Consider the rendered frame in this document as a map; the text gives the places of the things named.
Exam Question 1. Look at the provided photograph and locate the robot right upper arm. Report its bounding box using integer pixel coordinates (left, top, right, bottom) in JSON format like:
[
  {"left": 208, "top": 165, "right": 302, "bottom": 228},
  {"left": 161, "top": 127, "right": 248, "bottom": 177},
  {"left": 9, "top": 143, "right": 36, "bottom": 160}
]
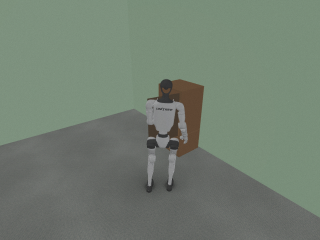
[{"left": 175, "top": 101, "right": 186, "bottom": 129}]

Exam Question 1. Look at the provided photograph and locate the right robot forearm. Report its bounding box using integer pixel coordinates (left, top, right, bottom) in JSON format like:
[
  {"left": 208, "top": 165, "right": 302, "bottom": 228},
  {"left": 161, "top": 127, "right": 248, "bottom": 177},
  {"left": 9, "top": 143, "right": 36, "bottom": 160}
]
[{"left": 180, "top": 122, "right": 188, "bottom": 138}]

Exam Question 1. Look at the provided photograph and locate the left robot shin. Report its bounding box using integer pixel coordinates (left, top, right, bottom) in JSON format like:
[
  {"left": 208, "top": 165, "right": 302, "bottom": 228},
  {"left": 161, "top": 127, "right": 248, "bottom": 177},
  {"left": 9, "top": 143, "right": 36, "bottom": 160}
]
[{"left": 147, "top": 155, "right": 155, "bottom": 186}]

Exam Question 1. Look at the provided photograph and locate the cupboard door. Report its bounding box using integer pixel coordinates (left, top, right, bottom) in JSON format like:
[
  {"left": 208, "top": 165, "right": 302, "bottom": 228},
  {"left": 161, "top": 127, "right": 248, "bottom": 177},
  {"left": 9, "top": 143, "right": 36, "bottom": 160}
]
[{"left": 147, "top": 93, "right": 180, "bottom": 138}]

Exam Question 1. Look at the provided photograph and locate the robot left upper arm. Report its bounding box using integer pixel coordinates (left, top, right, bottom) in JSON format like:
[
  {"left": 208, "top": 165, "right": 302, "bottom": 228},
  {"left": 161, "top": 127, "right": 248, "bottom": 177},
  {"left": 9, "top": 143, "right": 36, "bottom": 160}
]
[{"left": 145, "top": 99, "right": 155, "bottom": 125}]

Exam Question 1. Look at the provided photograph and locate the robot head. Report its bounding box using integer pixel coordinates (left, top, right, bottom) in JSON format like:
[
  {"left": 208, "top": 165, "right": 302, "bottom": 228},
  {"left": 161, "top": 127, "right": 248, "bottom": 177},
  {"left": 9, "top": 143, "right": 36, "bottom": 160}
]
[{"left": 157, "top": 79, "right": 173, "bottom": 104}]

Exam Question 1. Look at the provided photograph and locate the right robot hand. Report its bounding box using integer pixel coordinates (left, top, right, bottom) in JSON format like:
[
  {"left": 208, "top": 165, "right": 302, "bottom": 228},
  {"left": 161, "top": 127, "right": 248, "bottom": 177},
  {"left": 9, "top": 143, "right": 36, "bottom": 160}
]
[{"left": 180, "top": 135, "right": 188, "bottom": 144}]

